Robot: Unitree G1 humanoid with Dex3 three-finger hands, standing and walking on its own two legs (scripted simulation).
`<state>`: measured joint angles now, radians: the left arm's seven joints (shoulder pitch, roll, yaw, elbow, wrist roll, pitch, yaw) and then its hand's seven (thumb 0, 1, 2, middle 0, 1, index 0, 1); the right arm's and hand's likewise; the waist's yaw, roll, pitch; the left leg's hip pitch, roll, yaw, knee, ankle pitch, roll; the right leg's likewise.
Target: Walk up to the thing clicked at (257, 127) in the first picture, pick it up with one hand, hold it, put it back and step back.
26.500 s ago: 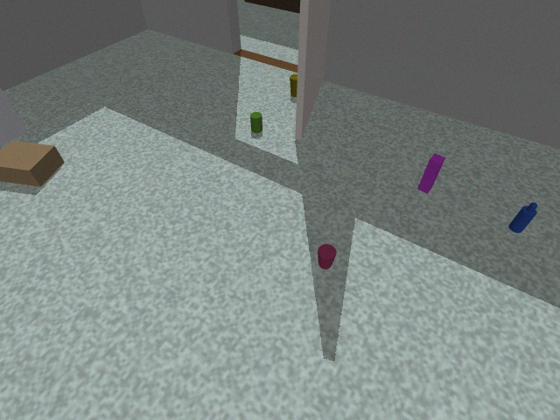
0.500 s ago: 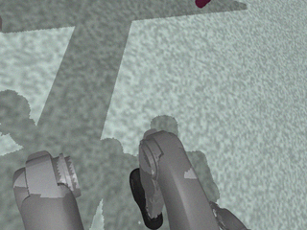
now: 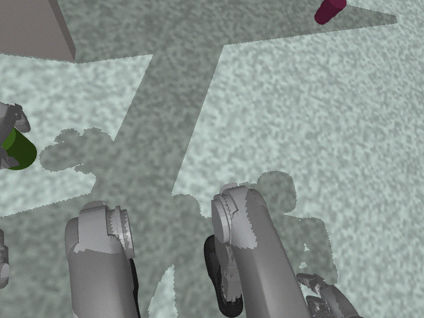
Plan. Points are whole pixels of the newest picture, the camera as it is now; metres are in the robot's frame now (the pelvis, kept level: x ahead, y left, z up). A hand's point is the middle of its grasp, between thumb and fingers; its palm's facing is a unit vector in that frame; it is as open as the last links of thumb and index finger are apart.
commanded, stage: settle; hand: left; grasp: from above
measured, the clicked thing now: (6, 146) +0.45 +0.35 -0.20
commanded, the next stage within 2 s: lift in 0.08 s
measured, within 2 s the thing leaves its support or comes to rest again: neither
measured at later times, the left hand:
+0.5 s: hand out of the picture +0.41 +0.34 -0.08, palm faces -0.47 -0.11 -0.88, open 8.6 cm
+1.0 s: hand out of the picture +0.35 +0.32 +0.10, palm faces -0.42 -0.16 -0.89, open 8.5 cm
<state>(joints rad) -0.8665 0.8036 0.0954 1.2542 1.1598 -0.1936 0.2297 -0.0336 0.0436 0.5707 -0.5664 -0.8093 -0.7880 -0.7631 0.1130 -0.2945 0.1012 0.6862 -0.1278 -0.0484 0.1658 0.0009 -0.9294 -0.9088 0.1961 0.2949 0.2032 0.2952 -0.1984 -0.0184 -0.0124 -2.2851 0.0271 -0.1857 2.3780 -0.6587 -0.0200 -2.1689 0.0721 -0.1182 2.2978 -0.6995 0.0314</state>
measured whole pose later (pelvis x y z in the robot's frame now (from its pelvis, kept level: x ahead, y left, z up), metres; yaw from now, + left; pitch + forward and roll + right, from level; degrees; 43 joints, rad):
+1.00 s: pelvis +0.00 +0.01 +0.19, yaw +6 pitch +28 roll -6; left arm -0.43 0.58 -0.05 0.69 0.98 -0.03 0.03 -0.03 0.05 0.55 -0.62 -0.71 -0.83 -0.73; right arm 0.16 -0.24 0.00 0.65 0.02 0.04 0.01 0.01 -0.92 -0.91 0.20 0.30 0.20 0.30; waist -0.09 0.03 -0.18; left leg -1.67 0.03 -0.09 1.76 -0.58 0.00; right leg -1.58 0.04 -0.05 1.71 -0.62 0.03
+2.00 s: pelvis +0.07 +0.01 +0.40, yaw +8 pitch +9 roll -1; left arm -0.31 0.39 -0.18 0.82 0.98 0.03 0.10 -0.02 0.05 0.53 -0.62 -0.70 -0.84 -0.72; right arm 0.26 -0.25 -0.04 0.74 0.04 -0.02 -0.05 0.01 -0.91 -0.90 0.20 0.30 0.20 0.30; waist -0.06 0.03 -0.08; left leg -0.58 0.03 0.01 0.78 -0.35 0.00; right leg -0.54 0.01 0.03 0.76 -0.37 0.02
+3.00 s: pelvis +0.07 +0.01 +0.42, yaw +8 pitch +1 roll +0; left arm -0.25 0.39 -0.22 0.67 0.99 0.01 -0.02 -0.02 0.07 0.51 -0.63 -0.66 -0.85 -0.69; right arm 0.21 -0.26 -0.03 0.68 0.06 0.04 -0.04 0.01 -0.91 -0.90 0.20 0.29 0.20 0.30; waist -0.01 0.05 -0.01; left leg -0.33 0.02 0.02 0.55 -0.23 -0.01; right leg -0.30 0.01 0.04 0.56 -0.27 0.01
